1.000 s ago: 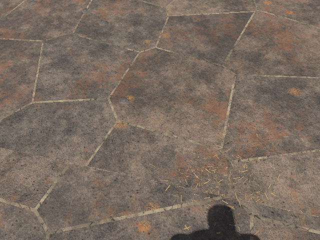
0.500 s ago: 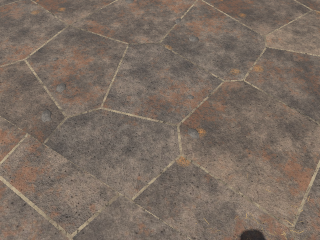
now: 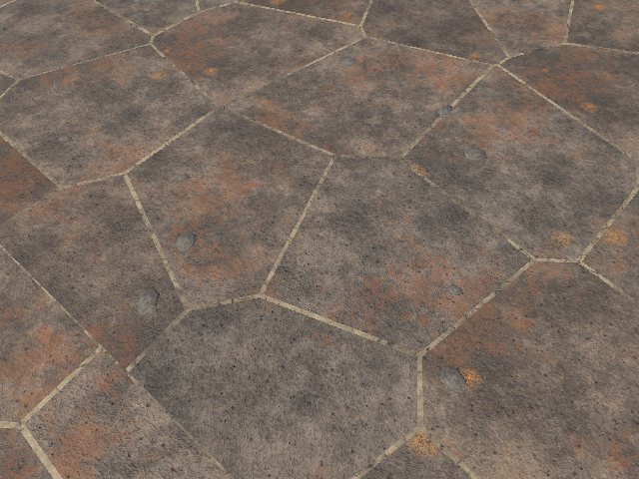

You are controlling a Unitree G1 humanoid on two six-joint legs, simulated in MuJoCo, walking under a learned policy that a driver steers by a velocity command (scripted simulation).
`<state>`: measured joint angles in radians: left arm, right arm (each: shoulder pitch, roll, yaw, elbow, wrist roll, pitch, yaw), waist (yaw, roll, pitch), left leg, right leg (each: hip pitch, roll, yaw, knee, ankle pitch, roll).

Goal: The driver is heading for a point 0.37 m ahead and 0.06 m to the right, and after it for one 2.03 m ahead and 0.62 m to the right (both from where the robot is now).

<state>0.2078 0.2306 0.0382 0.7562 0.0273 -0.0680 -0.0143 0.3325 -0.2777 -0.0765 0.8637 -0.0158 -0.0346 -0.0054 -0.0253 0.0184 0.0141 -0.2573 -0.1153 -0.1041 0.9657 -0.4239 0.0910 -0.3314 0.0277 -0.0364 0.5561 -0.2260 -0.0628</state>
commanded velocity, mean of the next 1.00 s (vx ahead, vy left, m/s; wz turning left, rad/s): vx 0.50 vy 0.00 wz -0.24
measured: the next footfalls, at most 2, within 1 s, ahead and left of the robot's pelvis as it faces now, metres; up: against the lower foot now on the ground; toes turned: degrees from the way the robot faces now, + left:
left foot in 0.46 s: +0.36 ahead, +0.15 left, +0.00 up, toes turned +0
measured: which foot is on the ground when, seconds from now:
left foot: up 0.00-0.44, down 0.46-1.00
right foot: down 0.00-0.48, up 0.50-1.00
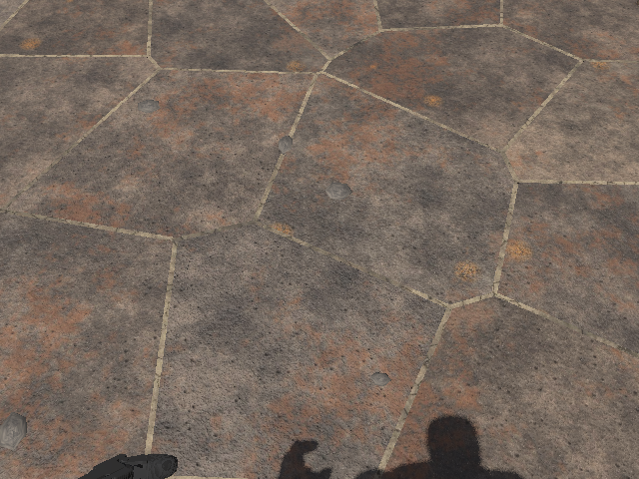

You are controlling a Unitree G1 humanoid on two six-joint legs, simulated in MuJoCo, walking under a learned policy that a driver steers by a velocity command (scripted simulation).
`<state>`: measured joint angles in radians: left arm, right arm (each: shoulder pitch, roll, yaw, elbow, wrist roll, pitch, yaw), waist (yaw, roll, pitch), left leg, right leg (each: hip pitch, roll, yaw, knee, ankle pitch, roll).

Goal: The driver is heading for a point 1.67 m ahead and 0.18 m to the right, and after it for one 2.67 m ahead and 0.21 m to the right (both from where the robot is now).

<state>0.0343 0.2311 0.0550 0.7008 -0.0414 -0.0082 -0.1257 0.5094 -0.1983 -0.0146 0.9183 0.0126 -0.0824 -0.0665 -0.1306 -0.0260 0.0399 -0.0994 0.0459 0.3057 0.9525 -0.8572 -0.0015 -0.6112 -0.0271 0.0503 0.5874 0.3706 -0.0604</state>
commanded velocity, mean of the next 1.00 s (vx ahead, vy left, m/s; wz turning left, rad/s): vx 0.50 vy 0.00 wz -0.33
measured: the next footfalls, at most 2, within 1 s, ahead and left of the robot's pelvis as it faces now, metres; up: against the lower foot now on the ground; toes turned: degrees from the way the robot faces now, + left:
right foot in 0.08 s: +0.23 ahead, -0.10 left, -0.15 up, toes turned -5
left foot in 0.46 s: +0.46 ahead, +0.10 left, -0.15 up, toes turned -18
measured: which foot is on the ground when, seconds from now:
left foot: down 0.00-0.08, up 0.10-0.44, down 0.46-0.94, up 0.96-1.00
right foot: up 0.00-0.06, down 0.08-0.46, up 0.48-0.92, down 0.94-1.00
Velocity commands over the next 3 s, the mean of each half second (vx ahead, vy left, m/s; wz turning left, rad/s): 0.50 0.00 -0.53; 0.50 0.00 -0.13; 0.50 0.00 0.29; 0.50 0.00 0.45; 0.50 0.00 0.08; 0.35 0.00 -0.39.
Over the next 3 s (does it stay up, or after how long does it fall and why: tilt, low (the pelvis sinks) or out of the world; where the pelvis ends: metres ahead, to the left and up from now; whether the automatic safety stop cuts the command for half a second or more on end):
stays up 1.59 -0.12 -0.08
